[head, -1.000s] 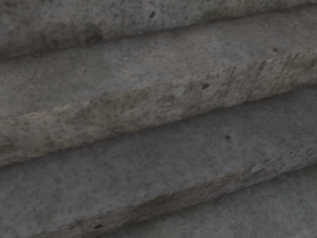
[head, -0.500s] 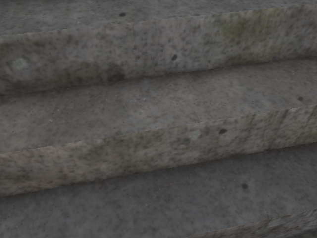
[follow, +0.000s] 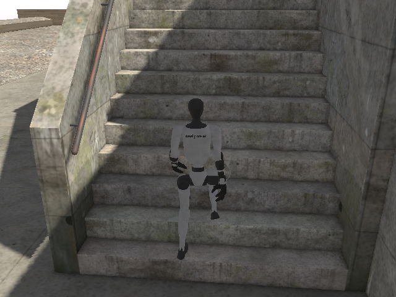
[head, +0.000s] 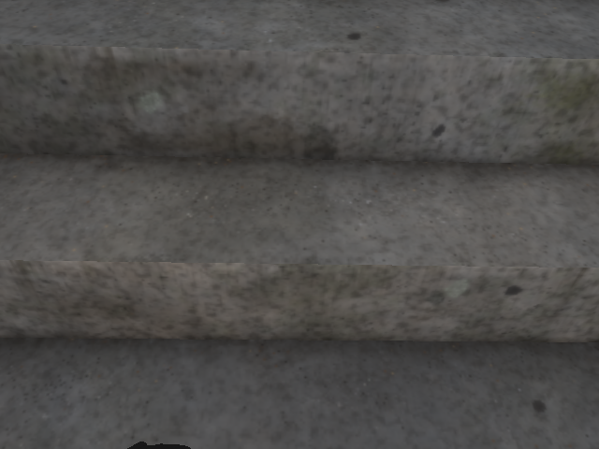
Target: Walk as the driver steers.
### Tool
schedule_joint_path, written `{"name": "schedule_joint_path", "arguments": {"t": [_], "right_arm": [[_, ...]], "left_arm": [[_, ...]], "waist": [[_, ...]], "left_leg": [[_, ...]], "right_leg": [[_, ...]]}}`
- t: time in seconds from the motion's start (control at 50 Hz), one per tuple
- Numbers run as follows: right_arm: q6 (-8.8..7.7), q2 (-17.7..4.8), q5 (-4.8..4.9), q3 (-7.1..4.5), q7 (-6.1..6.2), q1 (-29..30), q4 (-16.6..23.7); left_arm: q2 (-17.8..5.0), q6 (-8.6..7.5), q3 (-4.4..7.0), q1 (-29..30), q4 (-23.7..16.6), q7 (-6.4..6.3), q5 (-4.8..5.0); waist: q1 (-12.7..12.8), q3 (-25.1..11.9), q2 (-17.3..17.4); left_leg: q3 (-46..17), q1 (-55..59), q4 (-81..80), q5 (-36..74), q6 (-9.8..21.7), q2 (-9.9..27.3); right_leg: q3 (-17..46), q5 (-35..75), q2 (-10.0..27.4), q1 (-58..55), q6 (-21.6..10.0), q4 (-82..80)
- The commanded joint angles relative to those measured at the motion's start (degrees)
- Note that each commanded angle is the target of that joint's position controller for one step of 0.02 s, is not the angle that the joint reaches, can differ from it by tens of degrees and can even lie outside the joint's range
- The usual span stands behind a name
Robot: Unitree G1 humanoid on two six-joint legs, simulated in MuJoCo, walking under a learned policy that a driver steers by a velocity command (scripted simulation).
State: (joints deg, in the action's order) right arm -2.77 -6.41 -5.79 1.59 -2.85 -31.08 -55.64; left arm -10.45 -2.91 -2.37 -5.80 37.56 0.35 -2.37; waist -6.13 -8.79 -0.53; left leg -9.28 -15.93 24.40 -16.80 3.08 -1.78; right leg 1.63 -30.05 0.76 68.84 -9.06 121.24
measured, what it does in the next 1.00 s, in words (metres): climbs, turning left: right foot 0.20 m higher, then left foot 0.20 m higher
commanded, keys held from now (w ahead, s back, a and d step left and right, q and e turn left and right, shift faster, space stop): w+q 0.28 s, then w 0.72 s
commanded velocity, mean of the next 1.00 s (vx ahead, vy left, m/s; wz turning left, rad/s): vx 0.46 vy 0.00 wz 0.30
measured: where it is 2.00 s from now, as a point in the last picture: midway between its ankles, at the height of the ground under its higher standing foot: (197, 32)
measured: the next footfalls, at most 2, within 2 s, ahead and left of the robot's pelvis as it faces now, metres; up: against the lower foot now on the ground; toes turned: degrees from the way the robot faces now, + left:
right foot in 0.12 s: +0.18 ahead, -0.18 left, +0.20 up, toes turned +3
left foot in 0.74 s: +0.45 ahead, +0.16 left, +0.41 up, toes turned +23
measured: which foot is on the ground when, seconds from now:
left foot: down 0.00-0.16, up 0.18-0.72, down 0.74-1.00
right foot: up 0.00-0.10, down 0.12-0.76, up 0.78-1.00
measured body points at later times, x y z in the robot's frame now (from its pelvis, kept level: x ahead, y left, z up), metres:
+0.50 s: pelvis +0.17 -0.07 +0.19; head +0.16 -0.07 +0.64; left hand +0.03 +0.08 +0.03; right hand +0.40 -0.22 +0.08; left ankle +0.21 +0.09 -0.21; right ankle +0.14 -0.18 -0.54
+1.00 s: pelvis +0.40 +0.06 +0.37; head +0.41 +0.05 +0.82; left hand +0.46 +0.32 +0.26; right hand +0.40 -0.19 +0.21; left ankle +0.41 +0.14 -0.33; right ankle +0.44 -0.08 -0.05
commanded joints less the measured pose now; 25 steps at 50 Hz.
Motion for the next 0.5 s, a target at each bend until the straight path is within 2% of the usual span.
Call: {"name": "schedule_joint_path", "arguments": {"t": [0.02,0.04,0.06,0.08,0.1,0.12,0.14,0.16,0.18,0.2,0.22,0.24,0.26,0.28,0.3,0.32,0.34,0.36,0.38,0.4,0.42,0.44,0.46,0.48,0.5], "right_arm": [[-1.19,-9.83,-2.12,-1.3,-0.43,-2.61,-1.25],[-1.2,-12.06,-1.4,-2.06,-0.95,3.46,1.54],[-0.69,-17.64,3.34,-3.83,-2.29,4.33,0.83],[-0.86,-17.96,2.15,-3.9,-2.97,3.65,-0.87],[-2.35,-19.71,3.28,-3.73,-4.03,10.29,1.29],[-3.89,-21.78,4.54,-4.67,-4.25,14.22,3.7],[-5.24,-19.12,4.26,-5.0,-4.15,12.18,2.94],[-5.36,-10.77,0.28,-3.62,-5.47,6.96,2.19],[-3.78,-5.4,-0.74,-3.08,-6.63,6.22,-0.68],[-3.4,-6.91,2.8,-4.47,-6.6,9.84,-1.74],[-3.16,-7.49,5.43,-5.0,-4.79,13.02,-1.35],[-2.51,-5.21,4.97,-3.72,-3.56,13.39,-1.25],[-1.5,-4.42,4.36,-3.0,-3.14,14.64,-0.05],[-0.42,-3.96,4.73,-2.56,-2.79,15.04,0.81],[0.57,-3.14,4.8,-2.33,-2.37,14.1,-0.08],[0.7,-3.47,5.13,-2.07,-2.59,14.72,-0.41],[0.5,-6.0,5.01,-2.03,-2.98,17.72,1.02],[0.49,-4.98,5.04,-1.67,-3.05,20.16,2.08],[0.44,-5.95,4.92,-1.68,-3.55,22.75,3.37],[0.72,-7.0,4.98,-1.68,-3.94,25.32,3.07],[0.77,-6.3,5.04,-1.42,-3.96,25.01,2.54],[1.15,-5.18,5.32,-0.84,-3.15,26.25,2.99],[1.08,-4.72,5.17,-0.48,-2.15,27.99,3.57],[1.02,-4.36,5.03,-0.06,-1.35,31.06,4.8],[1.06,-4.13,4.91,0.3,-0.92,33.46,5.94]], "left_arm": [[-1.72,-1.05,-1.87,19.56,-11.82,-0.4,-0.41],[-3.35,-0.65,-1.34,24.13,-13.75,-0.08,-0.78],[-1.77,2.37,-2.84,31.31,-16.32,1.9,-0.49],[-0.44,4.55,-3.59,26.28,-13.01,3.13,1.51],[-2.56,4.11,-2.06,9.52,-6.04,4.21,1.09],[-8.28,3.83,0.16,2.39,-3.04,4.06,0.24],[-9.74,3.17,0.82,-1.56,-0.76,3.51,-1.19],[-11.3,3.15,1.52,-13.52,2.76,1.95,-1.28],[-17.02,3.98,3.57,-27.47,9.14,0.68,-3.05],[-17.26,2.59,3.13,-25.63,11.68,1.54,-2.43],[-14.48,1.29,2.81,-15.34,12.55,2.62,0.09],[-8.1,0.85,1.94,-7.89,14.81,2.71,1.58],[-0.42,0.64,0.38,-0.58,16.21,2.62,1.26],[5.55,0.15,-1.05,3.05,17.44,2.22,0.38],[8.24,-0.67,-1.68,5.03,18.55,1.69,0.23],[7.38,-1.42,-1.34,4.18,19.81,1.42,0.01],[6.08,-2.15,-1.29,-0.41,21.72,1.6,-1.2],[4.32,-2.49,-0.69,-1.44,22.44,1.73,-2.32],[1.43,-2.64,0.12,-2.05,22.25,1.93,-2.94],[0.24,-2.19,0.35,-7.36,24.15,2.21,-3.38],[0.15,-1.82,0.25,-12.19,26.56,2.21,-4.1],[1.82,-1.52,-0.29,-16.04,28.55,2.73,-4.85],[3.11,-1.79,-0.94,-19.29,29.92,3.18,-5.26],[3.82,-2.02,-1.26,-22.39,31.08,3.66,-5.28],[3.69,-2.31,-1.45,-24.1,31.74,3.69,-5.41]], "waist": [[1.21,3.49,2.82],[2.82,3.23,4.97],[5.15,4.97,10.37],[6.41,5.37,14.61],[13.58,3.64,17.61],[16.88,-3.42,14.63],[16.43,-10.33,10.06],[18.38,-20.07,-5.75],[22.05,-17.67,-16.27],[19.62,-2.24,-17.96],[12.99,7.72,-18.46],[8.53,6.75,-11.37],[5.17,5.94,-1.29],[3.09,5.04,1.64],[2.0,6.25,1.76],[1.68,7.92,2.0],[1.68,6.78,3.74],[2.37,6.81,2.16],[3.27,5.78,0.8],[5.79,5.84,-1.86],[6.79,6.54,-3.92],[7.52,8.2,-0.77],[8.23,9.55,0.12],[9.09,8.91,0.78],[9.38,8.64,0.18]], "left_leg": [[-13.45,2.27,-11.79,-5.59,9.91,13.06],[-11.35,-15.85,-17.86,-4.92,9.69,10.88],[-14.47,-33.38,-31.67,-8.01,14.26,13.16],[-15.79,-31.35,-32.41,-2.29,14.78,17.4],[-9.53,-19.71,-24.09,34.51,13.28,17.99],[-6.29,-6.25,-15.45,69.78,14.9,17.4],[-3.23,-0.94,0.94,90.26,13.23,13.99],[-5.25,-22.0,22.07,70.77,9.79,5.95],[-10.33,-39.72,48.55,26.06,7.72,-3.49],[-16.18,-52.59,78.09,25.77,8.16,-4.42],[-11.96,-57.04,86.44,25.61,7.97,-2.2],[-8.03,-54.62,93.06,24.91,9.53,-0.87],[-7.21,-54.06,95.39,22.2,10.53,-0.2],[-7.77,-53.28,94.61,20.69,11.11,0.67],[-8.86,-53.94,91.23,20.17,11.21,0.7],[-8.08,-55.11,88.59,20.23,11.44,0.09],[-5.1,-55.27,83.97,23.79,11.25,1.27],[-3.28,-55.33,83.41,24.36,12.19,0.86],[0.7,-53.36,81.11,23.25,12.03,0.9],[1.64,-57.93,89.48,20.42,11.79,0.97],[2.1,-65.24,101.7,15.96,13.04,-0.35],[-1.73,-73.85,105.01,14.44,15.49,-0.56],[-3.42,-80.27,105.27,13.97,16.53,-0.34],[-3.16,-83.47,104.83,13.57,17.14,0.24],[-2.1,-86.0,104.19,12.16,16.94,0.9]], "right_leg": [[-2.24,4.65,5.07,13.26,-1.32,-16.69],[-5.38,5.81,5.38,-4.93,-2.25,-26.98],[-11.11,-20.2,0.01,-23.56,3.02,-33.91],[-8.09,-12.27,-0.4,-27.38,3.39,-35.36],[-9.26,-2.12,-3.2,-28.81,3.97,-28.9],[-10.77,-0.69,-6.61,-28.91,3.86,-40.72],[-2.27,4.35,-5.22,-36.5,0.25,-52.46],[29.28,-0.03,5.63,-58.97,-11.63,-72.72],[60.18,-24.33,15.04,-65.33,-15.9,-96.33],[66.73,-44.36,17.39,-53.88,-10.7,-101.31],[56.66,-40.34,17.58,-43.09,-7.53,-98.42],[44.93,-30.19,16.86,-38.34,-7.13,-95.12],[35.68,-23.89,16.37,-35.49,-5.84,-94.24],[29.78,-18.43,15.44,-33.94,-4.21,-94.89],[24.12,-13.05,13.15,-33.77,-3.32,-96.83],[18.4,-7.03,11.87,-34.56,-2.92,-98.19],[12.91,-1.31,11.63,-36.62,-1.5,-98.78],[7.75,2.47,10.17,-36.99,-1.25,-100.88],[1.9,5.41,9.11,-37.56,-1.35,-103.82],[3.68,6.15,11.03,-42.14,-3.39,-106.1],[4.66,6.54,11.87,-48.16,-4.51,-106.34],[5.79,7.5,13.63,-55.26,-4.44,-106.12],[5.48,8.7,14.15,-61.26,-4.42,-106.13],[4.78,10.07,14.64,-65.71,-4.6,-106.48],[4.3,10.53,14.96,-68.62,-4.99,-107.23]]}}
Velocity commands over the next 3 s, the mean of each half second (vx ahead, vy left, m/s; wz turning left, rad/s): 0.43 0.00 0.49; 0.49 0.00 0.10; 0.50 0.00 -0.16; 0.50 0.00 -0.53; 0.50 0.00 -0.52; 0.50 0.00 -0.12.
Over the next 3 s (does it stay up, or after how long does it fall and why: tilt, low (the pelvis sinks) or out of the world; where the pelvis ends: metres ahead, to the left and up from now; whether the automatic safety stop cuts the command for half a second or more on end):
stays up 1.32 -0.02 1.18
